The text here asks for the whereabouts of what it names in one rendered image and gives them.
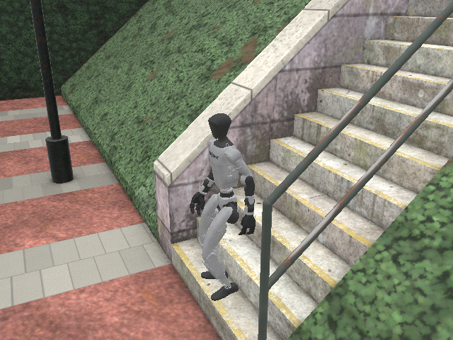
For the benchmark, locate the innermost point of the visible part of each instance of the stairs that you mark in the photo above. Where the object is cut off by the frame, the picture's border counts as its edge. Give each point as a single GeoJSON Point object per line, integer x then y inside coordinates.
{"type": "Point", "coordinates": [329, 177]}

